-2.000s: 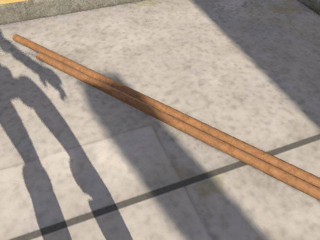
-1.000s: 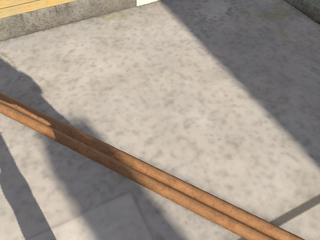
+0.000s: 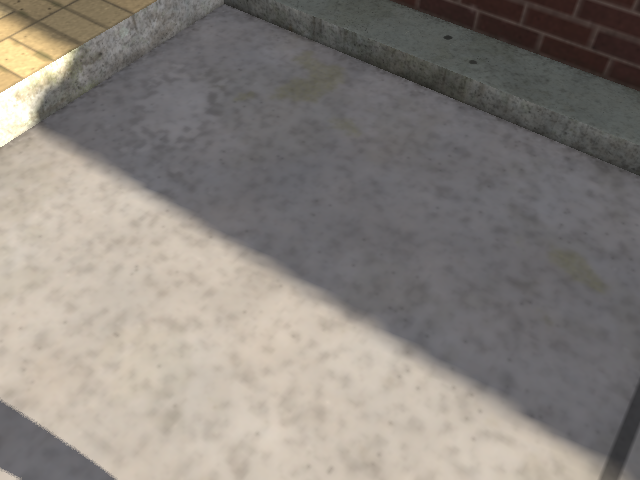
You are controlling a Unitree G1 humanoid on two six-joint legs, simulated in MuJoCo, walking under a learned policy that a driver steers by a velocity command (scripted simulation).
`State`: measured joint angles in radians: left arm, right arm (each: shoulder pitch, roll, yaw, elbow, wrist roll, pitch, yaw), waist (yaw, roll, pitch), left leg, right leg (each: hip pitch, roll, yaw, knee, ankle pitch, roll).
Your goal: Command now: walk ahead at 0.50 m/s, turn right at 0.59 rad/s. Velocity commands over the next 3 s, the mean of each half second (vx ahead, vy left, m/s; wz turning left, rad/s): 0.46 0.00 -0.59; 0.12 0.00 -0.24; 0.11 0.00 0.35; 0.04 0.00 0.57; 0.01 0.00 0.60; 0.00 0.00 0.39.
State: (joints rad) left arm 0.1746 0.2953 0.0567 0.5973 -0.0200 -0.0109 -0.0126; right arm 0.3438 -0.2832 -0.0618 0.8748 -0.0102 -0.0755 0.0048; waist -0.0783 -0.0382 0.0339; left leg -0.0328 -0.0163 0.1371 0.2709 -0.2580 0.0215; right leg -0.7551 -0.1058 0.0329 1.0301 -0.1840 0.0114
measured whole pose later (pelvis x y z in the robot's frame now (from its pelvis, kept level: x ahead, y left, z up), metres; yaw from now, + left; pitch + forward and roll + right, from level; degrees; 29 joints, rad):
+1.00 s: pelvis +0.40 -0.08 -0.01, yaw -25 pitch -1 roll +1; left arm 0.23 0.26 0.05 0.74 0.02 0.04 0.04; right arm 0.14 -0.22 -0.01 0.79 -0.01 -0.01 0.02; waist -0.01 -0.01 0.05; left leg -0.33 -0.05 -0.01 0.50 -0.16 0.03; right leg -0.25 -0.03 0.09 0.54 -0.28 0.05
